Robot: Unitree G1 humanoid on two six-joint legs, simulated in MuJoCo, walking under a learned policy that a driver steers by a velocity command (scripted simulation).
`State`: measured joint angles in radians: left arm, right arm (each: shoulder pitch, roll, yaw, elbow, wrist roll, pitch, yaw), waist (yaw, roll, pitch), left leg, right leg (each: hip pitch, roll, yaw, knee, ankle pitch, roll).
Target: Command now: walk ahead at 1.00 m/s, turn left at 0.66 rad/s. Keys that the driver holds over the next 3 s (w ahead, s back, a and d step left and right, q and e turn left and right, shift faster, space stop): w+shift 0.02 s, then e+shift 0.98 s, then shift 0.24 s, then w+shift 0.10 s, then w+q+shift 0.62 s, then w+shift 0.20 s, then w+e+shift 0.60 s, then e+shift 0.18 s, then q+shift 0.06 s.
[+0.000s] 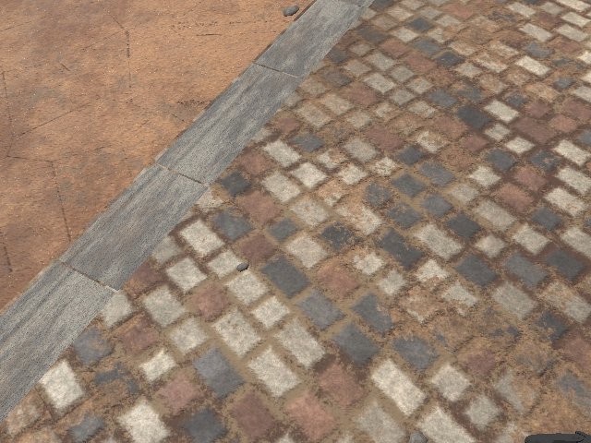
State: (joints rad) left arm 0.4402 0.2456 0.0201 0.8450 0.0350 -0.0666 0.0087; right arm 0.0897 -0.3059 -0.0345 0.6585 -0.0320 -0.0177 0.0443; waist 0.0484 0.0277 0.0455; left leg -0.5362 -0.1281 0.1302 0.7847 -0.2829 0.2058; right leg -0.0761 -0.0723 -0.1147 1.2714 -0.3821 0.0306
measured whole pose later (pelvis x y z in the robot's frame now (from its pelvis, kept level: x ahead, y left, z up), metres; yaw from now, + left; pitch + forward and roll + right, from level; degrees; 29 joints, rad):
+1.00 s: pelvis +0.47 -0.01 +0.04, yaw -38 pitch +1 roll +1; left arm 0.19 0.35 0.09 0.56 -0.03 0.06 0.01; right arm 0.08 -0.29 -0.08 0.66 -0.02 -0.03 -0.03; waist 0.02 -0.05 0.04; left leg -0.31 -0.06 -0.08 0.45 -0.16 0.01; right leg -0.50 0.19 0.24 1.03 -0.46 0.04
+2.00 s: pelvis +0.79 -0.23 +0.03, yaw -21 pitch +1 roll +1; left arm 0.20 0.23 -0.01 0.69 0.07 -0.09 -0.01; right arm 0.38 -0.33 -0.07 0.80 -0.01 -0.02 0.01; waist 0.00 0.00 0.02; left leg -0.22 -0.22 0.01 0.51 -0.30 0.19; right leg -0.54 -0.11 0.08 1.30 -0.32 0.01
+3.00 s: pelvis +1.65 -0.62 +0.03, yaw -49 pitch +2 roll +2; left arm 0.00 0.36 0.07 0.62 -0.02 -0.04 -0.07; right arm 0.40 -0.34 -0.07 0.83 0.03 -0.08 -0.05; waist -0.10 -0.04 0.08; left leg 0.06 0.03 0.23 0.39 -0.44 -0.03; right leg -0.68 0.02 -0.08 0.68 0.00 -0.05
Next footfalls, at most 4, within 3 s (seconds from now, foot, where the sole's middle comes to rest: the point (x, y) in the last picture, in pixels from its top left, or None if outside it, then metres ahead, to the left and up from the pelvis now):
0.34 right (381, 425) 0.50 -0.11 -0.73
0.90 left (317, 374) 0.61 0.03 -0.73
1.36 right None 0.39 -0.10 -0.73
1.82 left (422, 304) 0.80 -0.23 -0.73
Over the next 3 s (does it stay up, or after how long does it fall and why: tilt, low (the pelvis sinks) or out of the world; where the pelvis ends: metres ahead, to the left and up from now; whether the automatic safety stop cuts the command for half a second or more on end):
stays up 1.65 -0.62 0.03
